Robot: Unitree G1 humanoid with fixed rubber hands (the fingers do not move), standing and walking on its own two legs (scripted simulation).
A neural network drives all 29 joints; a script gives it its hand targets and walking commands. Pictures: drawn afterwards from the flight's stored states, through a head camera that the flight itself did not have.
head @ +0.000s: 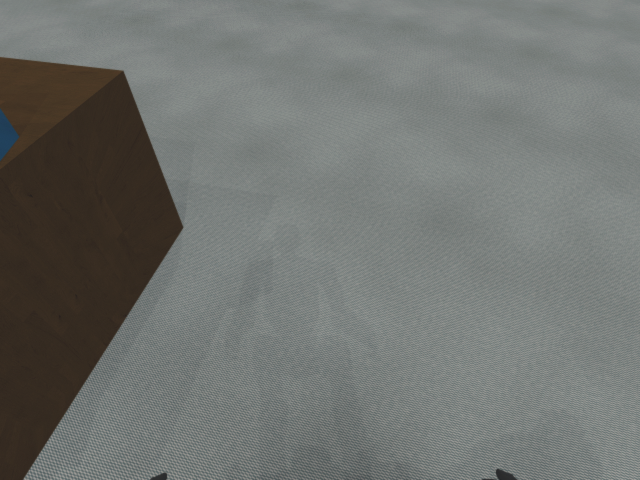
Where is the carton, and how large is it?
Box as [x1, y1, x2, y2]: [0, 109, 18, 160]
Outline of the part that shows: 0,109 0,160 18,137 18,135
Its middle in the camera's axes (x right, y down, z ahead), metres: -0.81 -0.23 +0.76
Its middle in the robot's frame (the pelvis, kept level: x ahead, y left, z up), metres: +0.74 +0.83 +0.06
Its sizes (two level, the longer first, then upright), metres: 0.271 0.165 0.239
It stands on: a pedestal, 0.70 m high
